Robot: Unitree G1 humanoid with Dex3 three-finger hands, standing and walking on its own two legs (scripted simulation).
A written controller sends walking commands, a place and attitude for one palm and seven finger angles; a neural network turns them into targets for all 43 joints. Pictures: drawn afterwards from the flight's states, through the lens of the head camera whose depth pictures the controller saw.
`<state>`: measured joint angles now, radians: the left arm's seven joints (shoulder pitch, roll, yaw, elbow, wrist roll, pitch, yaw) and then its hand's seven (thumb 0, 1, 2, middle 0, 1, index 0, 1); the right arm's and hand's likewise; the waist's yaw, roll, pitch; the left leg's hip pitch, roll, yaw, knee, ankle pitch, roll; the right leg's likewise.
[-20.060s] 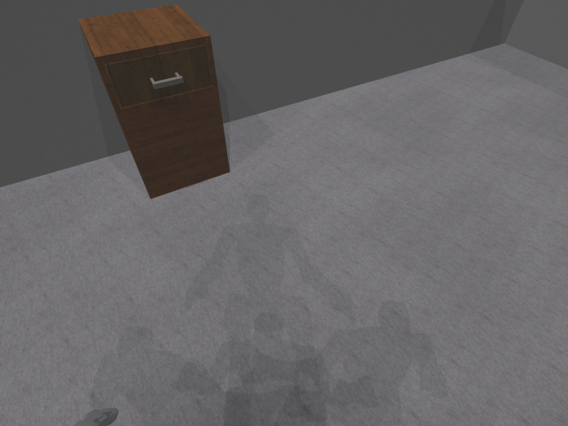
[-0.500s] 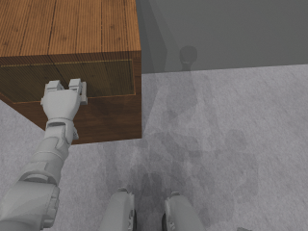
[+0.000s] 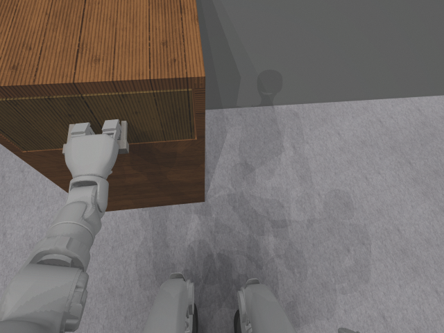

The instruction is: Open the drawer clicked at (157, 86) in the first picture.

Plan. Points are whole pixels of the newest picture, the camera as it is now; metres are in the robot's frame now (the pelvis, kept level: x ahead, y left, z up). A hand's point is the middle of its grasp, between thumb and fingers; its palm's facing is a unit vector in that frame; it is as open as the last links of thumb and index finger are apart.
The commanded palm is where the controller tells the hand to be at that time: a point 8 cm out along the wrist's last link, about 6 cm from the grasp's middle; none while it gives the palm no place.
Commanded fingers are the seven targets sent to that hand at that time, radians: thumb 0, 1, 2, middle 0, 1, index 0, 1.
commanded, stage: close the thumb around the handle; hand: left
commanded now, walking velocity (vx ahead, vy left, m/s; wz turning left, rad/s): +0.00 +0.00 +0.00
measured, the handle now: (97, 138) +0.48 +0.25 -0.04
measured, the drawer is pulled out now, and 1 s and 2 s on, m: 0.00 0.07 0.18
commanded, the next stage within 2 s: pull the drawer open in 0.10 s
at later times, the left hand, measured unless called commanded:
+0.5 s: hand (104, 171) +0.42 +0.24 -0.07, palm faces -0.04 -0.07 -1.00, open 5.3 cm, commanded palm +0.39 +0.22 -0.01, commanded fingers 0.00 0.90 0.90 -0.40 -1.35 -0.40 -1.35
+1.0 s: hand (102, 198) +0.36 +0.23 -0.07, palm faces -0.04 -0.08 -1.00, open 5.3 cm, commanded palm +0.34 +0.22 -0.01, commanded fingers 0.00 0.90 0.90 -0.40 -1.35 -0.40 -1.35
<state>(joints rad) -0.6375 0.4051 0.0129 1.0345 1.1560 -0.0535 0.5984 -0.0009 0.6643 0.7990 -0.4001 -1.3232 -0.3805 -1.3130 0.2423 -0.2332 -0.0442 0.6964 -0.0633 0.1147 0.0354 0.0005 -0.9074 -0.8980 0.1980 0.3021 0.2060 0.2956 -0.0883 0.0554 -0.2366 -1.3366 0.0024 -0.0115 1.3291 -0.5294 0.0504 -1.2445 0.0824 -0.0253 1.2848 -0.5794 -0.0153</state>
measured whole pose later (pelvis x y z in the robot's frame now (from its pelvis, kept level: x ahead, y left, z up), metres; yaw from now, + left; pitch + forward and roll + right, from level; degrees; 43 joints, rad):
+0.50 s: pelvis +0.01 +0.01 +0.01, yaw -1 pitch +30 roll -4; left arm -0.53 0.38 0.02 0.94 1.14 -0.05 0.60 0.00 0.78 0.81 -0.37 -1.35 -0.41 -1.34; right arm 0.25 -0.23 -0.05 0.69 -0.06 0.13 0.04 0.00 -0.91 -0.90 0.20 0.30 0.21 0.30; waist -0.08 0.06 -0.23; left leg -1.29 0.01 0.01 1.30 -0.53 0.06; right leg -1.21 0.09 0.00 1.25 -0.57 -0.01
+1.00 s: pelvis +0.01 +0.00 +0.02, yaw +0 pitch +27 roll -3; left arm -0.30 0.31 -0.03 0.76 1.14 -0.03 0.63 0.01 0.77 0.81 -0.37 -1.35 -0.42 -1.35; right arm 0.18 -0.23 -0.06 0.65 -0.06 0.13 0.04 0.00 -0.91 -0.90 0.20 0.30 0.21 0.30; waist -0.04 0.04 -0.24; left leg -1.21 0.00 0.01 1.26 -0.53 0.05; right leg -1.12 0.08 0.00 1.22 -0.58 -0.01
